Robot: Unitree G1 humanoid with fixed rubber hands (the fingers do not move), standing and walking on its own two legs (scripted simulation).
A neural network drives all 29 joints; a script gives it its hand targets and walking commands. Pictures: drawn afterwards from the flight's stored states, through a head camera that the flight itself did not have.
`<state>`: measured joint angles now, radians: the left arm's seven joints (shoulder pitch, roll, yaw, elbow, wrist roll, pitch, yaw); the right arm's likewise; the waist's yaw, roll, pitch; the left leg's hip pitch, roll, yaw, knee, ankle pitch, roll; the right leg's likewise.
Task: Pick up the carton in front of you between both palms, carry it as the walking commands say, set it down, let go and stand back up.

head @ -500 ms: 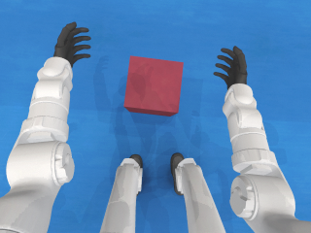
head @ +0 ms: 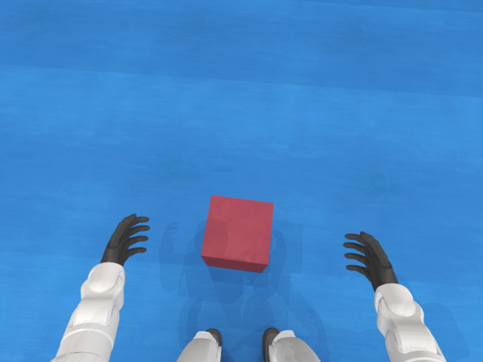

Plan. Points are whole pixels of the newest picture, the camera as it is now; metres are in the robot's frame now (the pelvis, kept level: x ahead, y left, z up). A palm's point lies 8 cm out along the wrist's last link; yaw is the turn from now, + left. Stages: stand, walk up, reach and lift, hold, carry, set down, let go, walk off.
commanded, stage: let go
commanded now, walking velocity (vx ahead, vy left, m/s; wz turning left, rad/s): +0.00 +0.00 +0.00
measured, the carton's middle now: (238, 236) +0.44 +0.01 -0.62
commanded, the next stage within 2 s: stand in 0.74 s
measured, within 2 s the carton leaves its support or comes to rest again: neither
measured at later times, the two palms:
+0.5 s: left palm (87, 337) +0.18 +0.23 -0.03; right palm (420, 330) +0.18 -0.24 -0.03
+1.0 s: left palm out of the picture +0.13 +0.26 -0.06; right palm (421, 351) +0.15 -0.26 -0.08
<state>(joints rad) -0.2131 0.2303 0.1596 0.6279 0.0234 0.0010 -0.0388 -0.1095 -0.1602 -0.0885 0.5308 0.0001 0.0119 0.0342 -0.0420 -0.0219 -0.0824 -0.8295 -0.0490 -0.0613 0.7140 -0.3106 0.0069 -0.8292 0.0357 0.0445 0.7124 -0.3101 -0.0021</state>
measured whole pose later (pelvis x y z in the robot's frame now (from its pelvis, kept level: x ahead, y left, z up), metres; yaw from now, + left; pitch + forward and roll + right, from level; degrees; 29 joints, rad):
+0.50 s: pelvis +0.02 -0.01 +0.03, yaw +0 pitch -3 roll +0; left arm 0.23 0.22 0.04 0.44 0.00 0.11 -0.08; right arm 0.22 -0.21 -0.04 0.43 -0.01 0.12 0.07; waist 0.00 0.00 0.08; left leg -0.11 -0.03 -0.06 0.43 -0.27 0.01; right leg -0.11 0.04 0.05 0.44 -0.27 -0.02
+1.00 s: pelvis +0.04 +0.00 +0.03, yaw +1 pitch +3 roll +0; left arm 0.33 0.26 0.03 0.68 0.03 -0.05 0.01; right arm 0.30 -0.27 -0.01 0.70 -0.03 -0.06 -0.01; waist 0.01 0.02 -0.06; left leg -0.23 -0.04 -0.06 0.53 -0.34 0.01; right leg -0.23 0.01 0.02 0.54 -0.36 -0.01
